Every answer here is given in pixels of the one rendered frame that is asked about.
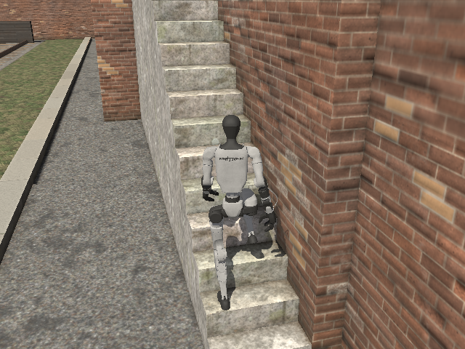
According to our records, stairs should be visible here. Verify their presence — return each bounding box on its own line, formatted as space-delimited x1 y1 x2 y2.
132 0 312 349

